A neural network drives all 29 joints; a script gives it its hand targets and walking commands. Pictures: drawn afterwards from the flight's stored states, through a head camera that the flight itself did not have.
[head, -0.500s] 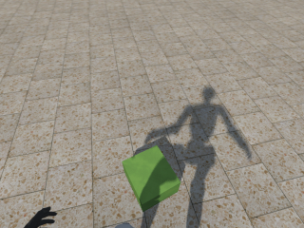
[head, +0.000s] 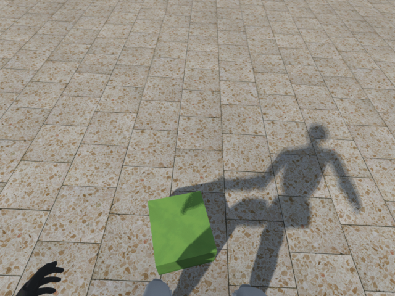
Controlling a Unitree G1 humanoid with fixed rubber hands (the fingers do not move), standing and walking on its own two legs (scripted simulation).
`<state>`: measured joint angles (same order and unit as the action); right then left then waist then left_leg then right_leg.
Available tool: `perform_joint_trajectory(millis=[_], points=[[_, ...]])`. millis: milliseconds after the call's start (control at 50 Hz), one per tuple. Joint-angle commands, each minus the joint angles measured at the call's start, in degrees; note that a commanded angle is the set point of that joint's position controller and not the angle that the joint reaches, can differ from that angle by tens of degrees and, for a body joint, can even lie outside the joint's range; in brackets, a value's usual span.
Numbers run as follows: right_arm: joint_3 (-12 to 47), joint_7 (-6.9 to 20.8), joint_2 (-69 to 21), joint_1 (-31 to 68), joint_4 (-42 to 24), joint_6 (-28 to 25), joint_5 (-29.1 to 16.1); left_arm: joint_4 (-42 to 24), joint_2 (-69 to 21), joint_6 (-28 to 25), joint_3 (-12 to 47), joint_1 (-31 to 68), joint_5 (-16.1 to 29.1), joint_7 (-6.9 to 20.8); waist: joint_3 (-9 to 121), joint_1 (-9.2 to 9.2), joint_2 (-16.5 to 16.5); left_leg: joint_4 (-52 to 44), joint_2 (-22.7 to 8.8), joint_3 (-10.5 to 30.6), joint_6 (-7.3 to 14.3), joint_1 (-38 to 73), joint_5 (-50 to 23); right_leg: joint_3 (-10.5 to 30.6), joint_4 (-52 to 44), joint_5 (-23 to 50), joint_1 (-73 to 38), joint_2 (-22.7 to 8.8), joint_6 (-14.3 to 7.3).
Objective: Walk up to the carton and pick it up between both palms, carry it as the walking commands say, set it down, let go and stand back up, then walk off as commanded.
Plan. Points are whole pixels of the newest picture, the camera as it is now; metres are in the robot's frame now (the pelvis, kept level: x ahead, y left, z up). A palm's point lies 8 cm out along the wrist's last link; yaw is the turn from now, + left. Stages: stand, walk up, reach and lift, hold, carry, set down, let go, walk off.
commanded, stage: walk up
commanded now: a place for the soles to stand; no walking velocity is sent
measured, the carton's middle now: (180, 231) +0.48 +0.08 -0.64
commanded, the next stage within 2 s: stand in 1.30 s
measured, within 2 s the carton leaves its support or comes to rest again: neither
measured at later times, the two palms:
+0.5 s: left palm out of the picture +0.03 +0.31 -0.04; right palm (376, 266) +0.22 -0.34 -0.05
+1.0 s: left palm out of the picture +0.03 +0.31 -0.05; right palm (354, 256) +0.23 -0.29 -0.04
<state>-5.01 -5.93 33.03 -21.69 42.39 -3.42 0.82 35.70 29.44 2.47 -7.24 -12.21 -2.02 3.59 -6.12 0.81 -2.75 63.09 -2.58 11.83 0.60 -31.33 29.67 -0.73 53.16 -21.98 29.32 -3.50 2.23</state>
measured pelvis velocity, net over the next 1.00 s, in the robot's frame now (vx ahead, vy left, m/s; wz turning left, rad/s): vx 0.02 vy -0.03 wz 0.30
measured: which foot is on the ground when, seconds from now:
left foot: up 0.00-0.24, down 0.26-1.00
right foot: down 0.00-1.00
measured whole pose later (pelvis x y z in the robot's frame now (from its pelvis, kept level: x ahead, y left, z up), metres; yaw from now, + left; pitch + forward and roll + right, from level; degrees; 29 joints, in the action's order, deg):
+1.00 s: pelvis +0.02 -0.03 +0.05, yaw +17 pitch -1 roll -1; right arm 0.0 0.5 23.6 -4.0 57.1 -1.7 0.1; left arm 55.9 25.1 -2.5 -0.4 -6.0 -0.1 0.1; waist -1.8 -0.9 -0.3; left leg 32.4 0.6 4.2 -0.3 -16.3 15.0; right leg -4.6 30.0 -16.0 12.7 -3.1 1.7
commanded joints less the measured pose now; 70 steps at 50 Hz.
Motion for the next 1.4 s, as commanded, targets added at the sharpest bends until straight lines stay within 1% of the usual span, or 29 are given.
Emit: perform_joint_trajectory(millis=[0, 40, 60, 140, 220, 240, 260, 280, 300, 320, 340, 380, 400, 420, 440, 460, 480, 540, 580, 600, 620, 640, 660, 700, 740, 860, 980, 1100, 1380], points=[[-2.0, -0.6, 9.3, 0.6, -2.6, -0.5, -0.6, -1.5, 15.0, -1.5, -4.1, -1.8, 1.3, -1.3, 5.4, -2.54, -5.1, 14.6, 3.0, -4.7, 1.2, -12.1, 2.5, 30.0, -30.0, -7.2, -9.9, -19.9, -18.5], [-2.2, 1.2, 8.9, -2.7, 0.0, -0.8, -0.3, 0.2, 12.7, -2.3, -3.4, 1.8, 1.2, -2.0, 2.6, -0.42, -6.4, 7.5, 0.2, -6.9, 1.0, -8.0, -1.1, 21.1, -26.8, -11.2, -6.9, -15.4, -15.2], [-2.2, 2.4, 8.5, -3.1, 0.9, -0.7, -0.1, 0.8, 12.4, -2.7, -3.0, 1.9, 0.9, -2.1, 2.1, -0.58, -7.9, 4.0, 0.7, -8.9, 1.2, -5.6, -0.4, 17.7, -25.9, -7.6, -6.2, -14.4, -14.6], [-1.2, 4.8, 5.1, 2.0, 0.0, 0.7, -0.3, 2.6, 12.7, -3.9, -1.8, -1.4, 0.9, -2.7, 3.7, -2.60, -9.2, -5.9, 2.1, -12.1, 1.4, -1.0, 0.7, 14.5, -24.1, 11.1, -10.5, -17.0, -15.3], [-1.1, 5.9, 4.0, 2.4, -0.5, 1.0, 0.1, 2.7, 12.0, -4.0, -0.3, -1.0, 1.8, -3.6, 7.1, -0.43, -7.5, -21.2, 4.6, -13.8, 2.7, 10.4, -6.3, 8.1, -18.5, 18.8, -10.1, -16.4, -13.2], [-1.3, 5.9, 4.3, 2.0, -0.4, 0.9, 0.5, 3.1, 10.6, -3.9, 0.4, -1.9, 2.1, -3.8, 7.5, 0.15, -5.8, -26.5, 5.1, -11.9, 3.6, 14.6, -7.6, 5.8, -15.1, 17.2, -8.0, -14.8, -11.3], [-2.1, 5.8, 7.1, 2.6, -0.9, 0.7, 1.0, 3.1, 8.5, -4.0, 1.3, -3.0, 2.2, -4.0, 8.8, 0.36, 2.6, -30.3, -1.1, -0.5, 5.8, 19.6, -13.3, 2.0, -9.0, 12.4, -2.2, -11.6, -7.5], [-2.7, 6.0, 10.7, 5.4, -2.4, 0.6, 1.0, 2.5, 7.0, -3.9, 1.7, -0.8, 2.8, -4.3, 7.8, 0.32, 13.4, -34.8, -10.3, 18.2, 12.4, 17.2, -18.5, -3.7, -0.3, -2.6, 3.1, -1.5, -3.1], [-2.8, 6.0, 9.8, 4.1, -2.5, 0.8, 0.4, 2.8, 8.8, -3.5, 1.1, 0.5, 2.8, -4.9, 8.0, 1.88, 10.0, -35.7, -14.2, 19.1, 16.9, 17.0, -22.3, -2.1, 2.3, -16.2, 2.0, 0.1, -2.6], [-2.3, 5.8, 8.4, 4.9, -2.0, 0.9, 0.1, 3.7, 8.6, -3.7, 1.2, 0.3, 2.9, -5.0, 7.9, 1.26, 7.9, -33.7, -13.4, 16.6, 17.4, 16.7, -26.0, -0.5, 3.2, -15.5, 0.4, -0.2, -2.9], [-1.7, 5.5, 7.1, 6.9, -1.8, 1.0, -0.2, 4.6, 7.7, -4.2, 1.4, -1.4, 3.1, -5.1, 7.4, -0.26, 7.6, -31.7, -11.7, 12.8, 16.1, 15.1, -29.1, -0.3, -0.1, -11.8, -1.9, -0.5, -3.4], [-0.9, 5.8, 5.3, 12.0, -1.8, 2.0, -0.4, 7.1, 6.2, -5.9, 1.8, -6.4, 2.2, -5.3, 7.4, -3.56, 9.4, -27.2, -5.3, 2.9, 10.3, 8.8, -31.0, -2.2, -16.4, 0.8, -13.1, 0.5, -4.5], [0.0, 6.2, 2.7, 11.8, -2.2, 2.4, -0.7, 7.4, 9.0, -6.8, 1.4, -7.2, 0.8, -5.5, 7.7, -3.85, 5.4, -21.7, -1.9, 0.5, 6.4, 5.0, -28.8, 4.9, -22.0, 4.1, -16.9, -3.4, -6.5], [0.1, 6.4, 1.6, 11.5, -2.5, 2.7, -0.7, 7.0, 14.3, -7.1, 0.4, -6.3, 0.5, -5.5, 6.7, -3.40, -4.5, -12.4, 5.2, -3.4, 2.8, 0.0, -18.0, 21.3, -28.8, 2.9, -16.2, -14.7, -11.7], [-0.6, 6.0, 3.8, 11.7, -2.1, 3.2, -0.6, 6.9, 15.8, -7.1, -0.1, -4.9, 0.9, -5.4, 5.6, -3.05, -5.4, -5.2, 5.9, -4.5, 1.8, 0.5, 1.4, 25.2, -29.6, 13.0, -13.8, -21.9, -17.4], [-0.8, 5.9, 4.4, 10.7, -1.5, 3.2, -0.6, 6.3, 15.1, -7.4, 0.1, -3.6, 1.0, -5.5, 4.5, -2.04, -2.8, -1.7, 4.6, -2.9, 1.9, -0.1, 3.6, 23.7, -27.6, 19.4, -13.5, -22.2, -18.7], [-0.8, 6.0, 3.9, 9.8, -1.1, 3.1, -0.5, 6.0, 13.8, -7.4, 0.4, -2.3, 1.1, -5.7, 3.7, -1.28, -2.1, -2.2, 3.6, -3.8, 1.7, 0.4, 2.7, 19.6, -26.3, 21.1, -13.3, -20.3, -17.8], [-0.7, 6.7, 2.3, 8.6, 1.2, 2.1, -0.2, 6.0, 12.4, -6.9, 1.2, 0.2, 0.4, -4.9, 5.0, -0.65, -6.6, -16.5, 3.7, -11.9, 1.6, 8.7, -2.0, 7.5, -22.9, 22.4, -11.1, -13.4, -13.0], [-0.9, 6.6, 1.6, 7.7, 3.2, 1.4, 0.2, 6.6, 9.4, -6.0, 2.4, -0.1, 1.0, -4.2, 6.4, 0.29, -5.0, -29.1, 5.3, -12.8, 2.3, 19.9, -11.5, 2.7, -17.9, 15.1, -4.9, -9.4, -9.2], [-1.3, 6.3, 3.6, 7.7, 3.4, 0.9, 0.7, 6.6, 7.0, -5.8, 3.0, -0.8, 1.1, -4.1, 7.7, 0.25, 0.1, -32.5, 1.0, -4.5, 3.3, 24.1, -13.9, 1.1, -13.2, 9.8, -1.4, -7.8, -6.6], [-1.2, 6.0, 6.8, 10.8, 2.0, 0.2, 0.7, 6.4, 4.4, -5.3, 3.6, -0.7, 1.9, -3.9, 7.5, -1.56, 10.8, -37.3, -10.3, 16.0, 8.4, 19.7, -13.8, -1.8, -6.9, -2.6, 1.9, -1.5, -2.2], [-1.2, 6.0, 7.8, 10.9, 2.0, 0.2, -0.3, 7.7, 6.6, -4.7, 2.9, 0.2, 2.3, -4.4, 8.4, -0.75, 8.2, -37.8, -13.2, 16.6, 13.1, 14.2, -15.4, -1.1, -7.3, -11.7, -4.7, 0.1, -2.0], [-0.7, 5.9, 6.8, 12.9, 2.6, 0.4, -0.6, 8.8, 6.6, -4.8, 2.9, 0.1, 2.4, -4.3, 7.7, -1.87, 6.7, -36.1, -10.8, 12.0, 12.1, 11.8, -15.5, -0.6, -11.2, -8.3, -8.7, 0.2, -2.9], [0.8, 5.7, 3.9, 17.6, 3.3, 1.1, -1.1, 11.0, 6.9, -5.6, 3.1, -0.5, 1.7, -4.2, 5.4, -3.26, 5.0, -31.7, -4.5, 1.9, 5.6, 6.9, -14.8, 2.1, -21.9, -0.1, -13.8, -1.8, -4.5], [1.4, 5.9, 2.8, 15.5, 5.6, 1.3, -1.0, 11.6, 9.5, -6.3, 3.2, 2.8, 1.2, -4.0, 5.1, -0.82, 2.8, -29.7, -0.1, -2.8, 2.4, 11.0, -15.2, 7.9, -26.1, 3.2, -11.1, -6.7, -6.8], [2.4, 6.1, 2.4, 18.1, 9.9, 0.9, -0.8, 15.7, 6.5, -5.7, 4.3, 5.3, 2.0, -3.9, 7.8, -1.85, 4.0, -35.5, -2.9, -0.2, 3.5, 13.7, -20.8, 1.3, -25.9, 7.1, -16.3, -3.4, -4.4], [3.0, 6.2, 1.6, 20.7, 13.7, 1.2, -0.7, 19.5, 5.7, -5.3, 4.8, 7.8, 2.0, -3.7, 7.6, -1.93, 5.1, -39.6, -2.8, -0.9, 2.3, 15.5, -21.1, 0.9, -30.1, 8.4, -18.9, -4.0, -4.1], [3.4, 5.8, 1.0, 22.7, 17.2, 0.9, -0.9, 23.2, 4.8, -4.6, 5.4, 10.1, 2.4, -3.5, 8.7, -1.76, 4.1, -42.0, -3.4, -2.5, 1.2, 20.2, -28.3, 1.5, -33.7, 14.8, -21.3, -4.6, -3.4], [3.7, 5.6, 0.6, 23.8, 20.9, 1.3, -0.5, 27.1, 4.1, -4.1, 5.3, 11.5, 2.2, -3.5, 8.5, -1.59, 3.1, -46.2, -4.2, -4.4, 0.2, 23.2, -27.5, 2.3, -37.6, 14.0, -22.7, -4.7, -2.9]])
